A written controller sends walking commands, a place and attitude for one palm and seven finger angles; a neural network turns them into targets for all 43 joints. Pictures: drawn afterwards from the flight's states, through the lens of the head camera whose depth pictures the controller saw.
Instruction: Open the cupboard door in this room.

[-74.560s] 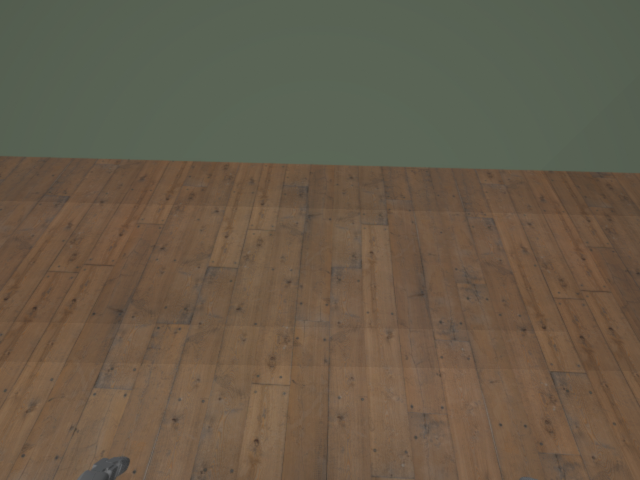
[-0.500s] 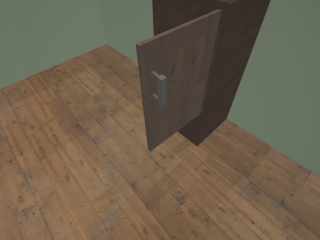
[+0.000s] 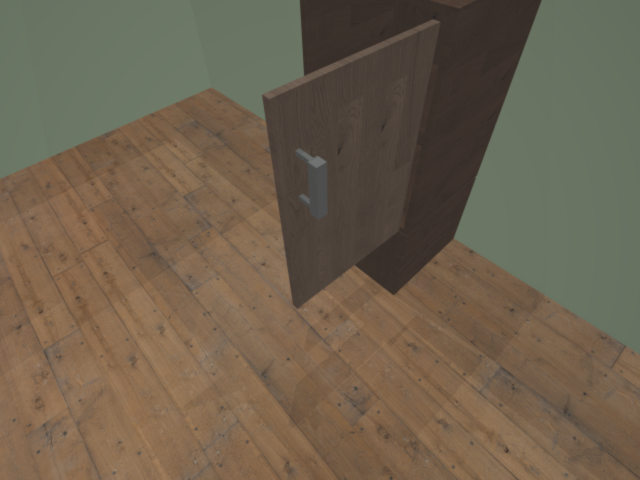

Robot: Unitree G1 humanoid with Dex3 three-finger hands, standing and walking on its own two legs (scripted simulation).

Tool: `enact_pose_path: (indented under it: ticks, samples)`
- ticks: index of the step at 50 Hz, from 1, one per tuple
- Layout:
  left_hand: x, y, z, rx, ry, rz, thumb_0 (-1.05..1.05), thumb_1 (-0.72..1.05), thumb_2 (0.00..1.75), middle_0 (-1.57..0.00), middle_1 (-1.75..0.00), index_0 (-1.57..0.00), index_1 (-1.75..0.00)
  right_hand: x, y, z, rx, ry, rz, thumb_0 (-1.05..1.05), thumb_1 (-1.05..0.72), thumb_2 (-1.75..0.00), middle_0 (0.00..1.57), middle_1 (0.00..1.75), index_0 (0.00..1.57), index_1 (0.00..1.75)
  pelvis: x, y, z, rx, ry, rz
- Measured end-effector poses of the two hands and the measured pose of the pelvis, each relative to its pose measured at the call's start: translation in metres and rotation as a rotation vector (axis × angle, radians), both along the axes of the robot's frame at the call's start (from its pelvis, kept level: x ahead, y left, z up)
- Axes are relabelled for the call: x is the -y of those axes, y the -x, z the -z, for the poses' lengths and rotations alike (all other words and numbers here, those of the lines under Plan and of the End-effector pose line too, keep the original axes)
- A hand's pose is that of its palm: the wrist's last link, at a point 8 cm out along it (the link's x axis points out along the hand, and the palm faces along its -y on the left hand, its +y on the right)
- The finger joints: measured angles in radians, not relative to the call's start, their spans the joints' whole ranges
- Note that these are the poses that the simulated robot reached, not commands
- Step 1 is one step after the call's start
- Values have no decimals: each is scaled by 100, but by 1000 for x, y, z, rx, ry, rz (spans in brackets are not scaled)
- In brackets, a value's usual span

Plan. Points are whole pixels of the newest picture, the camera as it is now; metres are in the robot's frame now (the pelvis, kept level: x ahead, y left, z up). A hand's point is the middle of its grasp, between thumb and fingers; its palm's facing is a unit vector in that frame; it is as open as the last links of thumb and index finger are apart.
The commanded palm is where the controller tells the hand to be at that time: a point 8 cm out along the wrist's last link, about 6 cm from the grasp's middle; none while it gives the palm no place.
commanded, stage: stand and wait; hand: left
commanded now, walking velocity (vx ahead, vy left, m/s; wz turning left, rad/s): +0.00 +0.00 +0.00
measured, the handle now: (310, 183) +0.59 +0.05 +0.01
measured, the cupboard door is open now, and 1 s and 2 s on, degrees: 88 88 88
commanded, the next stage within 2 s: none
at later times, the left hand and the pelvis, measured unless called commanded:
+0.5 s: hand out of the picture +0.05 +0.19 -0.17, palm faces +0.02 -0.96 -0.27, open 7.4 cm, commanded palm none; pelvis +0.02 -0.01 +0.00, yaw +0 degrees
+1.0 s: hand out of the picture +0.05 +0.19 -0.17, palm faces +0.00 -0.97 -0.24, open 7.4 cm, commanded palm none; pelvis +0.03 +0.00 +0.00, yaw +0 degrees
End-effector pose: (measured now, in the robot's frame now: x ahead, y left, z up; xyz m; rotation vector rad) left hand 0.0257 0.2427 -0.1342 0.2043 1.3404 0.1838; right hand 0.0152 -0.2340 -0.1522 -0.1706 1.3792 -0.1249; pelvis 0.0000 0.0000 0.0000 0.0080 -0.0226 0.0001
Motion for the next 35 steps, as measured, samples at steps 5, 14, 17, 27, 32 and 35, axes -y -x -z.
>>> enact_pose_path:
  ticks: [5, 14, 17, 27, 32, 35]
  samples:
    - [0, -8, -2, 6, -7, 4, 0, 91, 90, -20, -30, -20, -30, 6, -7, -1, 4, 5, -5, 0, -91, -90, 20, 30, 20, 30, 3, -4, 0, -3, 0, -1]
    - [3, -16, -4, 8, -17, 4, 0, 91, 90, -20, -30, -20, -30, 16, -18, -1, 8, 14, -9, 0, -91, -90, 20, 30, 20, 30, 9, -12, -1, -4, -1, -1]
    - [4, -17, -4, 7, -19, 4, 0, 91, 90, -20, -30, -20, -30, 18, -20, -1, 8, 15, -10, 0, -91, -90, 20, 30, 20, 30, 11, -13, -1, -5, 0, -1]
    - [8, -18, -2, -3, -14, -2, 0, 91, 90, -20, -30, -20, -30, 23, -22, -3, 0, 24, -6, 0, -91, -90, 20, 30, 20, 30, 14, -18, -1, -6, 4, 0]
    - [9, -18, 0, -9, -7, -3, 0, 91, 90, -20, -30, -20, -30, 22, -20, -3, -9, 27, -2, 0, -91, -90, 20, 30, 20, 30, 13, -20, -1, -7, 5, 1]
    - [9, -18, 0, -11, -3, -3, 0, 91, 90, -20, -30, -20, -30, 21, -19, -4, -13, 27, 1, 0, -91, -90, 20, 30, 20, 30, 13, -21, -1, -7, 5, 1]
